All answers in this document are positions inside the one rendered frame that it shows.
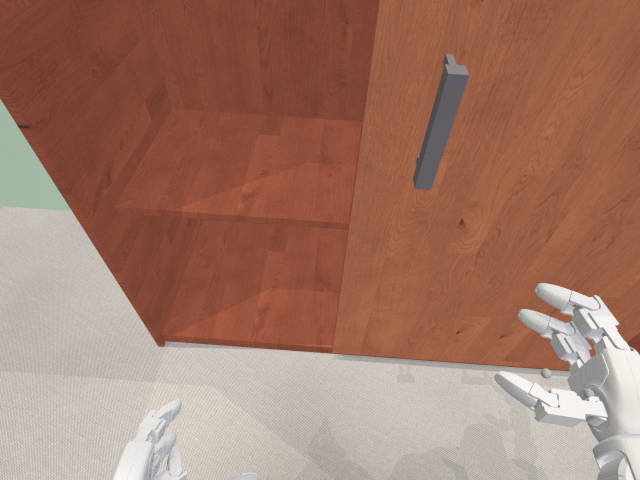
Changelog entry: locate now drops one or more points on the robot right forearm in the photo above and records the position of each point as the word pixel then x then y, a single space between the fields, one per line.
pixel 618 457

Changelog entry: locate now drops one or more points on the handle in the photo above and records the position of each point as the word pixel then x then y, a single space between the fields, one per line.
pixel 450 91

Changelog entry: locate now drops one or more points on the robot left hand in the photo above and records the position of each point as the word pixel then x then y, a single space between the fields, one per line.
pixel 140 459

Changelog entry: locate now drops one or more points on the robot right hand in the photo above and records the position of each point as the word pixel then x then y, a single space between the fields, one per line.
pixel 613 374

